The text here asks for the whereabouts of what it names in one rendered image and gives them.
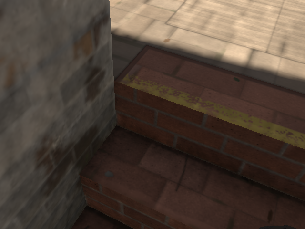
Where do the stairs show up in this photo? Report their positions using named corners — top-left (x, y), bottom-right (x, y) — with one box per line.
top-left (71, 81), bottom-right (305, 229)

